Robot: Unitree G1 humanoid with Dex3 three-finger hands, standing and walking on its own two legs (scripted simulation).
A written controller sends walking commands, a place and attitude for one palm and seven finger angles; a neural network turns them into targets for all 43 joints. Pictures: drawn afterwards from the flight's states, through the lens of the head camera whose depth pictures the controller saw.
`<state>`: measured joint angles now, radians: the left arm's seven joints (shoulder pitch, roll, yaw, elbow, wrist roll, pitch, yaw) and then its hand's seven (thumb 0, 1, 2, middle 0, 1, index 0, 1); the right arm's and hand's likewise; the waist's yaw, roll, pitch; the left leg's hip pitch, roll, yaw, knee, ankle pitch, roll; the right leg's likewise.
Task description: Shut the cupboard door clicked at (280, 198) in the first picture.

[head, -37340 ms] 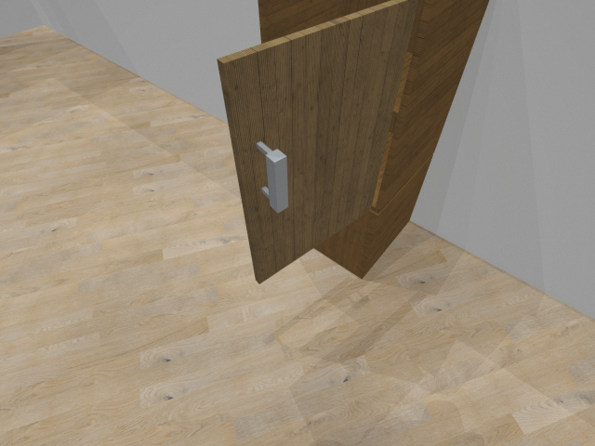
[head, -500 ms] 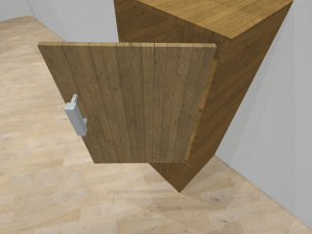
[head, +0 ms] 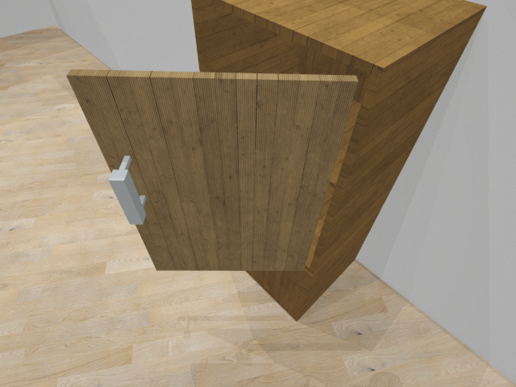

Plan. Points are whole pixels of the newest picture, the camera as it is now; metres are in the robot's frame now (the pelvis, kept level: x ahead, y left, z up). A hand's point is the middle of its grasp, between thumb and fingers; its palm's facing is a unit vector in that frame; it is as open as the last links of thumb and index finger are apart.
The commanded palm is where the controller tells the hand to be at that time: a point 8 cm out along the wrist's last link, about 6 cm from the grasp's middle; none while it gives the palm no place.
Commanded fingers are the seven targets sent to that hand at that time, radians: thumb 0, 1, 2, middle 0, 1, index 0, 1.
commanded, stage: look again from close up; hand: left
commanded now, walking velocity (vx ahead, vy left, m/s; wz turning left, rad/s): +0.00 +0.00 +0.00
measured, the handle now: (132, 190) +0.44 +0.27 +0.03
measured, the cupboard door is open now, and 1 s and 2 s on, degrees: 47 47 47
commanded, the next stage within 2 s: come to a stop and stand still in 0.20 s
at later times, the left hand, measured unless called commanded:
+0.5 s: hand out of the picture -0.02 +0.18 -0.18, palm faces +0.01 -0.98 -0.21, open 7.4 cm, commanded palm none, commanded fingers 0.00 0.90 0.90 -0.20 -0.30 -0.20 -0.30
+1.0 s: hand out of the picture -0.05 +0.22 -0.18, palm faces +0.01 -0.98 -0.19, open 7.4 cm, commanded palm none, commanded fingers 0.00 0.90 0.90 -0.20 -0.30 -0.20 -0.30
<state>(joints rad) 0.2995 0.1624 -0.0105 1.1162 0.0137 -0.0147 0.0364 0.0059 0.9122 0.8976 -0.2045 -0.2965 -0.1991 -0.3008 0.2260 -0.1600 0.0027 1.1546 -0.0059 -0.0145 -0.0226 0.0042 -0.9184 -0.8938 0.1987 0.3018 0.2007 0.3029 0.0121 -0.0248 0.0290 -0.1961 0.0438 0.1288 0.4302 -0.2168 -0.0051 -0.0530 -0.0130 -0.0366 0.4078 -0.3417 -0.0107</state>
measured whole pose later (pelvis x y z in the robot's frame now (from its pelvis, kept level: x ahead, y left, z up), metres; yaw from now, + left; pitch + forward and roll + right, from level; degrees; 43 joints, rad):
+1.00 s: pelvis -0.04 +0.04 +0.00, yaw +1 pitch -1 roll +0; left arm 0.32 0.19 -0.02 1.06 0.01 0.00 0.04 0.01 0.91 0.90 -0.20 -0.30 -0.20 -0.30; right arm 0.27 -0.17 0.00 1.08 -0.01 -0.01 0.00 0.00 -0.91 -0.89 0.20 0.30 0.20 0.30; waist 0.00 -0.02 0.04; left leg -0.27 0.01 0.13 0.47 -0.19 0.06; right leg -0.12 -0.06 -0.04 0.46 -0.31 0.04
